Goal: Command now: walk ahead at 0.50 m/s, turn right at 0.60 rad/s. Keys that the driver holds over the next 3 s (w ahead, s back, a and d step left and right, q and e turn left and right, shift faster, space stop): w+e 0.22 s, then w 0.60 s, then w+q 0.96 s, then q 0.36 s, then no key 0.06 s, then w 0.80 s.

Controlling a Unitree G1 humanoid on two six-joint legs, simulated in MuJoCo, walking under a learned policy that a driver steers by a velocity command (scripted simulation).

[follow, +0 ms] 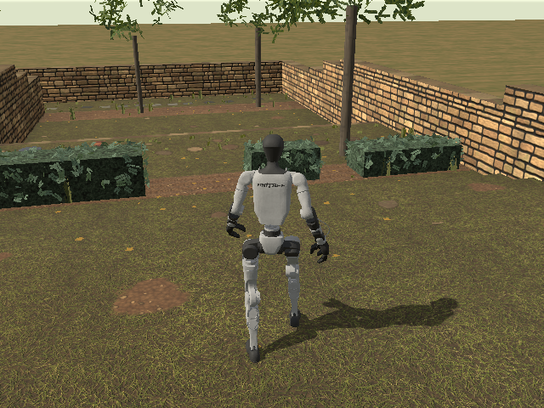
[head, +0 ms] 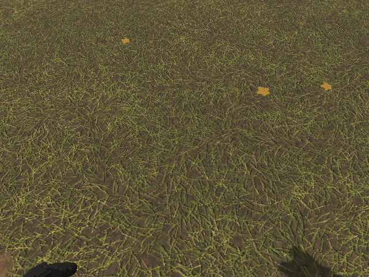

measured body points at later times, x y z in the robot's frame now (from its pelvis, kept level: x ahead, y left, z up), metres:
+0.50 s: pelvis +0.29 -0.05 +0.00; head +0.32 -0.07 +0.45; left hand +0.41 +0.22 -0.10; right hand +0.45 -0.33 -0.09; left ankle +0.51 +0.07 -0.69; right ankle +0.20 -0.12 -0.74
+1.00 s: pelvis +0.59 -0.05 +0.00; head +0.60 -0.06 +0.45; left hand +0.84 +0.10 -0.09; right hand +0.50 -0.28 -0.13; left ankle +0.53 +0.05 -0.74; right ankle +0.72 -0.23 -0.70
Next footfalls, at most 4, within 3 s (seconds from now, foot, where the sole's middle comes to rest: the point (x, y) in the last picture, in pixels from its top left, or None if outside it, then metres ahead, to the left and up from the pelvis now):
0.12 right None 0.24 -0.13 -0.78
0.62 left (166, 246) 0.57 0.04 -0.78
1.12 right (227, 187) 0.79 -0.23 -0.78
1.60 left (163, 161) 0.94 0.03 -0.78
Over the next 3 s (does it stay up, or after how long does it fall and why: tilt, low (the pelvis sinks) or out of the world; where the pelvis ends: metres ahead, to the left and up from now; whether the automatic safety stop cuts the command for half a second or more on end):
stays up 1.50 0.14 -0.17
